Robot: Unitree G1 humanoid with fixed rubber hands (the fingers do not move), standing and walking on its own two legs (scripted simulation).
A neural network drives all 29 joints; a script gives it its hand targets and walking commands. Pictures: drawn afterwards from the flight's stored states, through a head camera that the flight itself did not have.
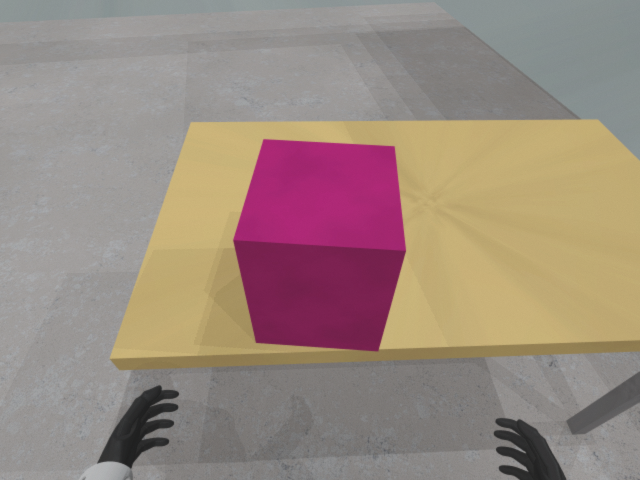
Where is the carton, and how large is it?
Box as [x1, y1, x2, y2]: [233, 139, 405, 350]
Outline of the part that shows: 263,139 233,239 256,342 377,350 405,252 394,146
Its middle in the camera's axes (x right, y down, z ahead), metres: +0.00 +0.01 +0.61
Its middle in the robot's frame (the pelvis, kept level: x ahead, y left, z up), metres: +0.45 +0.03 +0.02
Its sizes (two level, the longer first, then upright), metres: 0.210 0.200 0.250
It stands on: a table, 0.67 m high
